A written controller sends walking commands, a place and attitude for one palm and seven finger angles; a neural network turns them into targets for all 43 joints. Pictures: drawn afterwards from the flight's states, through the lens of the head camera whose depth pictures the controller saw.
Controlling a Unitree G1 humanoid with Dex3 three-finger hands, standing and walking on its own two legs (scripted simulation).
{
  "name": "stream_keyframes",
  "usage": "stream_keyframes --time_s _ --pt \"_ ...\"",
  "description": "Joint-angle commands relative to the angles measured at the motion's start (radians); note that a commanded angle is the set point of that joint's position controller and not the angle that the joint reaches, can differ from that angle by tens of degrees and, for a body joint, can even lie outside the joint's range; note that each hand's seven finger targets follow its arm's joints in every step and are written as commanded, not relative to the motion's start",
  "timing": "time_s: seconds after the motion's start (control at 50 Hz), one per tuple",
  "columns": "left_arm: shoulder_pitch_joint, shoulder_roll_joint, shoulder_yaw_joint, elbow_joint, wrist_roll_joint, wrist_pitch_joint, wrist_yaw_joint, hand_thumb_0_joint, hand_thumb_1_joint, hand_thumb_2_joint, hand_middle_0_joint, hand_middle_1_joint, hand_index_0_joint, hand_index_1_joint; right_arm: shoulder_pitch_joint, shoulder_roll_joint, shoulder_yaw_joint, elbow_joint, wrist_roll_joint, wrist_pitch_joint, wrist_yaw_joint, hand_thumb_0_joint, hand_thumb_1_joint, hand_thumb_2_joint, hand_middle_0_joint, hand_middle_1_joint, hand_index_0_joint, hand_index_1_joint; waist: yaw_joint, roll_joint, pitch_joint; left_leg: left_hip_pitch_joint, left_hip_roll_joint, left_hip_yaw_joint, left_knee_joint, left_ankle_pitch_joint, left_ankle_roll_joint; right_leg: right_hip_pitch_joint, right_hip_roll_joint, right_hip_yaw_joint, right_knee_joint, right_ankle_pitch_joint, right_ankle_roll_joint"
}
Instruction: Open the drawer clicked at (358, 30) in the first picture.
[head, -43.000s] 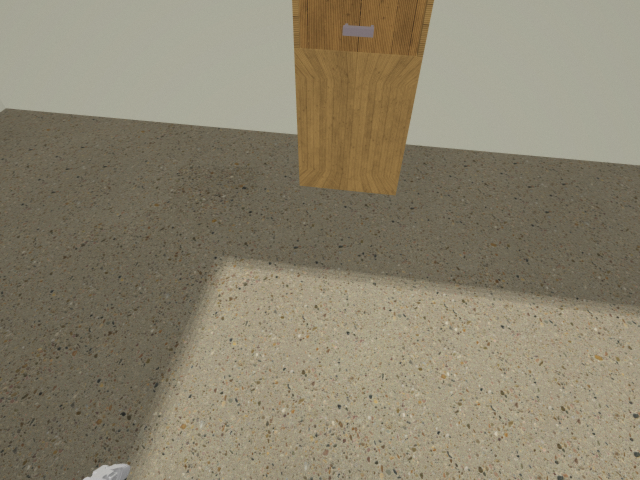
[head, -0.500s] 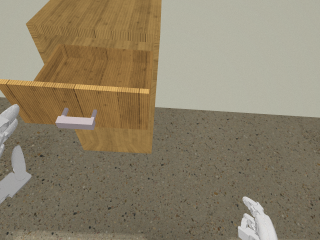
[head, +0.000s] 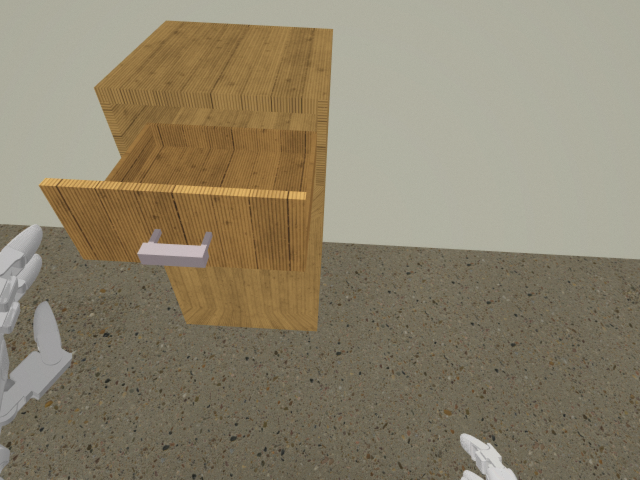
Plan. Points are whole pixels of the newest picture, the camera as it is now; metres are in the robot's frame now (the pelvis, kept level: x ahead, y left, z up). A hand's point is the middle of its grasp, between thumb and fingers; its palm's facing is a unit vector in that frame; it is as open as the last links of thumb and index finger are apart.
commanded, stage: let the arm hang, fingers relaxed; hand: left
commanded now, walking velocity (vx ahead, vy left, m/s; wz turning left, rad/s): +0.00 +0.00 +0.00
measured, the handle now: (178, 245) +0.49 +0.26 -0.01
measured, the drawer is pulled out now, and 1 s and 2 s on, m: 0.28 0.28 0.28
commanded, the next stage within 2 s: look to check the result in 1.12 s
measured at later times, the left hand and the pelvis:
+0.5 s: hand out of the picture -0.01 +0.20 -0.17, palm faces +0.04 -0.97 -0.22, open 7.1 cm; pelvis +0.01 +0.01 +0.01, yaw +0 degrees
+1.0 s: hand out of the picture -0.01 +0.15 -0.17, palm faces +0.03 -0.99 -0.16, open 7.4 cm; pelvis +0.00 +0.00 +0.01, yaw -1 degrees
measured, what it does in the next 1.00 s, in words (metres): stands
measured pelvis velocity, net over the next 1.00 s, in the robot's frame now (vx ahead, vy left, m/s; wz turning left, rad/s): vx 0.00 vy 0.00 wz -0.01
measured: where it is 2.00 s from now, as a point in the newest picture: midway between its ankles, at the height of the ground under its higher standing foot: outside the picture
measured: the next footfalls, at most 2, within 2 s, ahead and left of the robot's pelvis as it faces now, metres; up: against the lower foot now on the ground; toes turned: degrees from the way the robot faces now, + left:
none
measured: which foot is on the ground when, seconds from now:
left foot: down 0.00-1.00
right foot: down 0.00-1.00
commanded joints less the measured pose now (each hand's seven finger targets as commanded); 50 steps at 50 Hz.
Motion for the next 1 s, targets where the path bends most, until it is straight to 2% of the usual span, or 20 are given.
stream_keyframes --time_s 0.0,0.02,0.04,0.06,0.08,0.12,0.16,0.22,0.26,0.28,0.3,0.32,0.36,0.38,0.48,0.58,0.68,0.8,0.84,0.98 --pt "-0.143 -0.004 -0.233 0.606 0.102 0.108 -0.109 0.0 0.9 0.9 -0.2 -0.3 -0.2 -0.3 -0.09 -0.24 -0.126 0.081 -0.018 -0.072 0.073 0.0 -0.9 -0.9 0.2 0.3 0.2 0.3 -0.055 -0.034 0.045 -0.017 0.039 -0.06 0.127 0.143 0.004 -0.127 -0.248 0.173 -0.034 0.127 -0.047" --pt "-0.12 -0.05 -0.221 0.631 0.077 0.173 -0.132 0.0 0.9 0.9 -0.2 -0.3 -0.2 -0.3 0.002 -0.154 -0.104 0.084 -0.008 -0.012 0.07 0.0 -0.9 -0.9 0.2 0.3 0.2 0.3 -0.034 -0.037 -0.022 0.066 0.038 -0.077 0.064 0.162 0.004 -0.14 -0.181 0.146 0.002 0.124 -0.035" --pt "-0.145 -0.077 -0.236 0.665 0.069 0.188 -0.138 0.0 0.9 0.9 -0.2 -0.3 -0.2 -0.3 -0.001 -0.136 -0.089 0.073 -0.01 0.021 0.065 0.0 -0.9 -0.9 0.2 0.3 0.2 0.3 -0.015 -0.05 -0.016 0.012 0.056 -0.106 0.017 0.098 0.024 -0.132 -0.149 0.101 0.007 -0.021 -0.007" --pt "-0.173 -0.077 -0.243 0.707 0.068 0.191 -0.142 0.0 0.9 0.9 -0.2 -0.3 -0.2 -0.3 -0.017 -0.142 -0.079 0.059 -0.018 0.037 0.061 0.0 -0.9 -0.9 0.2 0.3 0.2 0.3 -0.001 -0.077 0.013 -0.044 0.065 -0.131 -0.011 0.082 0.043 -0.108 -0.123 0.093 0.018 -0.057 0.008" --pt "-0.214 -0.082 -0.251 0.76 0.067 0.19 -0.142 0.0 0.9 0.9 -0.2 -0.3 -0.2 -0.3 -0.018 -0.147 -0.076 0.055 -0.025 0.043 0.057 0.0 -0.9 -0.9 0.2 0.3 0.2 0.3 0.004 -0.138 0.021 -0.056 0.078 -0.164 -0.03 0.186 0.055 -0.067 -0.103 0.078 0.046 0.032 0.011" --pt "-0.247 -0.057 -0.257 0.886 0.066 0.191 -0.14 0.0 0.9 0.9 -0.2 -0.3 -0.2 -0.3 -0.039 -0.169 -0.078 0.065 -0.027 0.054 0.048 0.0 -0.9 -0.9 0.2 0.3 0.2 0.3 0.025 -0.129 -0.015 -0.044 0.064 -0.143 -0.031 0.323 0.051 0.053 -0.117 0.101 0.045 0.214 0.01" --pt "-0.28 -0.031 -0.262 1.036 0.06 0.192 -0.133 0.0 0.9 0.9 -0.2 -0.3 -0.2 -0.3 -0.033 -0.162 -0.076 0.097 -0.023 0.069 0.038 0.0 -0.9 -0.9 0.2 0.3 0.2 0.3 0.026 -0.122 -0.035 0.021 0.037 -0.098 -0.031 0.347 0.029 0.11 -0.148 0.133 0.017 0.355 -0.005" --pt "-0.324 -0.021 -0.282 1.238 0.047 0.193 -0.13 0.0 0.9 0.9 -0.2 -0.3 -0.2 -0.3 -0.023 -0.146 -0.062 0.172 -0.019 0.082 0.031 0.0 -0.9 -0.9 0.2 0.3 0.2 0.3 0.025 0.072 0.008 0.052 0.056 -0.097 -0.118 0.343 0.022 0.121 -0.125 0.119 -0.014 0.252 0.002" --pt "-0.319 -0.025 -0.292 1.348 0.043 0.191 -0.131 0.0 0.9 0.9 -0.2 -0.3 -0.2 -0.3 -0.023 -0.139 -0.056 0.218 -0.013 0.086 0.026 0.0 -0.9 -0.9 0.2 0.3 0.2 0.3 0.031 0.117 0.036 0.052 0.063 -0.104 -0.165 0.261 0.024 0.13 -0.115 0.122 -0.066 0.144 0.004" --pt "-0.319 -0.024 -0.294 1.39 0.043 0.189 -0.131 0.0 0.9 0.9 -0.2 -0.3 -0.2 -0.3 -0.015 -0.14 -0.056 0.235 -0.01 0.089 0.023 0.0 -0.9 -0.9 0.2 0.3 0.2 0.3 0.031 0.096 0.047 0.062 0.069 -0.111 -0.175 0.245 0.025 0.129 -0.109 0.12 -0.085 0.132 0.001" --pt "-0.304 -0.066 -0.281 1.415 0.045 0.189 -0.129 0.0 0.9 0.9 -0.2 -0.3 -0.2 -0.3 0.001 -0.124 -0.061 0.251 -0.017 0.09 0.019 0.0 -0.9 -0.9 0.2 0.3 0.2 0.3 0.031 0.15 0.03 0.07 0.072 -0.11 -0.191 0.214 0.028 0.141 -0.111 0.114 -0.102 0.114 -0.001" --pt "-0.303 -0.055 -0.288 1.446 0.043 0.189 -0.131 0.0 0.9 0.9 -0.2 -0.3 -0.2 -0.3 0.009 -0.118 -0.059 0.269 -0.015 0.092 0.019 0.0 -0.9 -0.9 0.2 0.3 0.2 0.3 0.03 0.169 0.036 0.068 0.07 -0.111 -0.202 0.18 0.028 0.145 -0.11 0.112 -0.112 0.103 -0.001" --pt "-0.298 -0.057 -0.296 1.5 0.039 0.185 -0.133 0.0 0.9 0.9 -0.2 -0.3 -0.2 -0.3 0.033 -0.11 -0.058 0.303 -0.012 0.095 0.017 0.0 -0.9 -0.9 0.2 0.3 0.2 0.3 0.029 0.14 0.041 0.075 0.07 -0.107 -0.215 0.149 0.027 0.149 -0.114 0.111 -0.133 0.1 -0.004" --pt "-0.299 -0.059 -0.299 1.52 0.04 0.183 -0.131 0.0 0.9 0.9 -0.2 -0.3 -0.2 -0.3 0.049 -0.11 -0.062 0.313 -0.009 0.098 0.016 0.0 -0.9 -0.9 0.2 0.3 0.2 0.3 0.026 0.072 0.052 0.089 0.077 -0.112 -0.216 0.157 0.028 0.14 -0.113 0.107 -0.14 0.104 -0.005" --pt "-0.271 -0.079 -0.316 1.604 0.037 0.18 -0.126 0.0 0.9 0.9 -0.2 -0.3 -0.2 -0.3 0.091 -0.096 -0.062 0.38 -0.005 0.099 0.013 0.0 -0.9 -0.9 0.2 0.3 0.2 0.3 0.023 0.048 0.086 0.116 0.078 -0.099 -0.233 0.143 0.028 0.111 -0.117 0.111 -0.165 0.084 -0.006" --pt "-0.249 -0.092 -0.323 1.652 0.038 0.179 -0.12 0.0 0.9 0.9 -0.2 -0.3 -0.2 -0.3 0.119 -0.078 -0.059 0.42 -0.003 0.1 0.012 0.0 -0.9 -0.9 0.2 0.3 0.2 0.3 0.021 -0.017 0.127 0.114 0.08 -0.092 -0.247 0.122 0.028 0.085 -0.119 0.112 -0.174 0.055 -0.004" --pt "-0.233 -0.103 -0.325 1.671 0.039 0.18 -0.116 0.0 0.9 0.9 -0.2 -0.3 -0.2 -0.3 0.132 -0.056 -0.058 0.447 -0.004 0.104 0.014 0.0 -0.9 -0.9 0.2 0.3 0.2 0.3 0.022 -0.029 0.17 0.09 0.07 -0.085 -0.257 0.044 0.027 0.048 -0.117 0.118 -0.189 -0.027 -0.002" --pt "-0.23 -0.119 -0.318 1.669 0.042 0.181 -0.114 0.0 0.9 0.9 -0.2 -0.3 -0.2 -0.3 0.153 -0.03 -0.061 0.46 -0.011 0.106 0.015 0.0 -0.9 -0.9 0.2 0.3 0.2 0.3 0.018 0.005 0.196 0.058 0.061 -0.085 -0.265 -0.028 0.028 0.011 -0.111 0.13 -0.192 -0.092 -0.004" --pt "-0.226 -0.123 -0.316 1.667 0.041 0.179 -0.115 0.0 0.9 0.9 -0.2 -0.3 -0.2 -0.3 0.156 -0.026 -0.062 0.46 -0.012 0.103 0.014 0.0 -0.9 -0.9 0.2 0.3 0.2 0.3 0.021 -0.01 0.183 0.055 0.059 -0.08 -0.259 -0.013 0.027 0.022 -0.113 0.132 -0.188 -0.078 -0.006" --pt "-0.229 -0.138 -0.311 1.663 0.04 0.173 -0.113 0.0 0.9 0.9 -0.2 -0.3 -0.2 -0.3 0.166 -0.008 -0.064 0.461 -0.011 0.1 0.011 0.0 -0.9 -0.9 0.2 0.3 0.2 0.3 0.021 0.017 0.175 0.074 0.059 -0.068 -0.236 0.042 0.021 0.017 -0.115 0.133 -0.192 -0.053 -0.012"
